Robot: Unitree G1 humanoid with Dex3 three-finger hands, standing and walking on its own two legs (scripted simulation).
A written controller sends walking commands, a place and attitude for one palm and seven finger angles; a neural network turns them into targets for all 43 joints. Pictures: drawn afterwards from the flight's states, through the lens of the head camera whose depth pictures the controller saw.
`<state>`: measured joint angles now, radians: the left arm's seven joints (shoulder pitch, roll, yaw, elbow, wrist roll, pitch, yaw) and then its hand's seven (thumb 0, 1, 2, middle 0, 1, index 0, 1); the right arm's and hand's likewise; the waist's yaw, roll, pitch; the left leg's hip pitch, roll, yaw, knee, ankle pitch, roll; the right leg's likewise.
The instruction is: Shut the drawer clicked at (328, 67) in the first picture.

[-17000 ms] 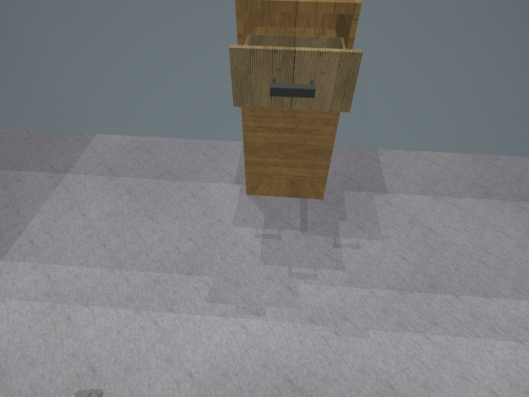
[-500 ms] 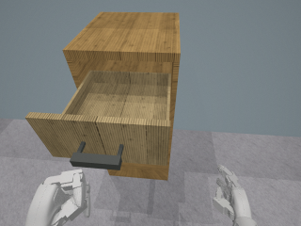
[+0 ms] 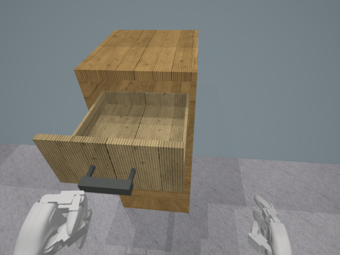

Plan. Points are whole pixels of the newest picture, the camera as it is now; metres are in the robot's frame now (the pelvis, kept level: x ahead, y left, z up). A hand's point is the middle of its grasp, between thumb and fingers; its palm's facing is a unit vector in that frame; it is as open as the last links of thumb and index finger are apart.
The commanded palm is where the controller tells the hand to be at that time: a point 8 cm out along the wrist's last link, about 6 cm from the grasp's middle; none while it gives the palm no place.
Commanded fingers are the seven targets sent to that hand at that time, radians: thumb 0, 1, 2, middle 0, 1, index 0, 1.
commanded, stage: raise the hand and make a fist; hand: left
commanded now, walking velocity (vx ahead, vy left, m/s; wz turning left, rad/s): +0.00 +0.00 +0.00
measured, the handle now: (109, 178) +0.28 +0.19 +0.05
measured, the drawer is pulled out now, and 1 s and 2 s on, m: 0.29 0.29 0.29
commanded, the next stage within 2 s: bring the fist close to the handle in 0.14 s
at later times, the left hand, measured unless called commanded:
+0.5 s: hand (83, 225) +0.14 +0.17 +0.12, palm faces +0.04 -1.00 -0.09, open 3.3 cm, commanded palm +0.09 +0.22 +0.13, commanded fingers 0.00 0.90 0.90 -1.40 -1.60 -1.40 -1.60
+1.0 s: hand (106, 218) +0.17 +0.15 +0.08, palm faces +0.00 -1.00 -0.06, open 3.3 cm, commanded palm +0.14 +0.21 +0.08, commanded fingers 0.00 0.90 0.90 -1.40 -1.60 -1.40 -1.60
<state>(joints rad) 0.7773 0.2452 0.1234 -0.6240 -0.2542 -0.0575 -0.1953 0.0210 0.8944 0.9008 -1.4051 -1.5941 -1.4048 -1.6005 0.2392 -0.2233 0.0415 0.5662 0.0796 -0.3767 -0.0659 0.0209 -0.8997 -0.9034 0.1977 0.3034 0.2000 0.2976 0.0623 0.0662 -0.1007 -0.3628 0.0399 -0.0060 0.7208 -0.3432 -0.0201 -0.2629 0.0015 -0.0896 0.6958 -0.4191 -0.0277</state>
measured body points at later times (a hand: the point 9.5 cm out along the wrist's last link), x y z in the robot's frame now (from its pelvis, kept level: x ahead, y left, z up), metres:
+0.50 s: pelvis +0.00 +0.00 +0.00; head -0.03 -0.02 +0.45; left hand +0.13 +0.23 +0.13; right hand +0.22 -0.21 -0.03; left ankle +0.02 +0.13 -0.72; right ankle -0.03 -0.10 -0.72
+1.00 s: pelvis +0.00 +0.01 -0.02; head +0.01 -0.01 +0.43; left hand +0.17 +0.21 +0.08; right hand +0.18 -0.22 -0.08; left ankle +0.02 +0.13 -0.72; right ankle -0.03 -0.10 -0.72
